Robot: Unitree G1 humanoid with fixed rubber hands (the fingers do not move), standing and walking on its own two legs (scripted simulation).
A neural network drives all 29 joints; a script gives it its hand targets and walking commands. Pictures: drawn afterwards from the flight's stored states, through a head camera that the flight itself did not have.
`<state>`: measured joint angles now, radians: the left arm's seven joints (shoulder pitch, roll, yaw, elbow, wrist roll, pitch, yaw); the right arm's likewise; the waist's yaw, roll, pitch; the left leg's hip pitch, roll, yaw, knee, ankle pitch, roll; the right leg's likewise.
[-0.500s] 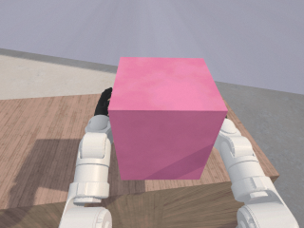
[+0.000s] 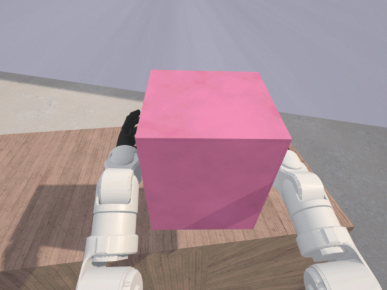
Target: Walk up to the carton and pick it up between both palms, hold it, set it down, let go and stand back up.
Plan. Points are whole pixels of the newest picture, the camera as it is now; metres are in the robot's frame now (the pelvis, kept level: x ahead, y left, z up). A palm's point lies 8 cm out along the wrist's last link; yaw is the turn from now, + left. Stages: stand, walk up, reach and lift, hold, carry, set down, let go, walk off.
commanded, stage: hold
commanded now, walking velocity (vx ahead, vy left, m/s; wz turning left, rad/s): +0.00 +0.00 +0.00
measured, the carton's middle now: (204, 152) +0.35 +0.00 +0.18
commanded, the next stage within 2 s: none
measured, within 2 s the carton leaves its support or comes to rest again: neither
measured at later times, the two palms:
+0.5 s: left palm (121, 144) +0.35 +0.16 +0.20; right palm (276, 147) +0.35 -0.15 +0.19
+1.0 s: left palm (125, 142) +0.36 +0.15 +0.20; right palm (277, 145) +0.36 -0.15 +0.19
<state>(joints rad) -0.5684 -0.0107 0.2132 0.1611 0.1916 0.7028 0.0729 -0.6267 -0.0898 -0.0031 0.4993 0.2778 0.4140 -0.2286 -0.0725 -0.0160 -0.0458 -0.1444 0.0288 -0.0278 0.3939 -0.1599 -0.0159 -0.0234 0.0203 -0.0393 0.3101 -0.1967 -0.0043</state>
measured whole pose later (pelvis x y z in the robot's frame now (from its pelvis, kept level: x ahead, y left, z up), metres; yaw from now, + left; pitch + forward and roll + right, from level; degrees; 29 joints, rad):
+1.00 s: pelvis +0.00 +0.00 +0.00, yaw -1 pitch -4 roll -1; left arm -0.59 -0.01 0.22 0.12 0.19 0.78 0.08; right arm -0.66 -0.10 -0.01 0.47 0.31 0.49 -0.24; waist -0.07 -0.01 -0.09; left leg -0.18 0.02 -0.03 0.40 -0.16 -0.01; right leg -0.06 0.02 -0.02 0.31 -0.19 0.00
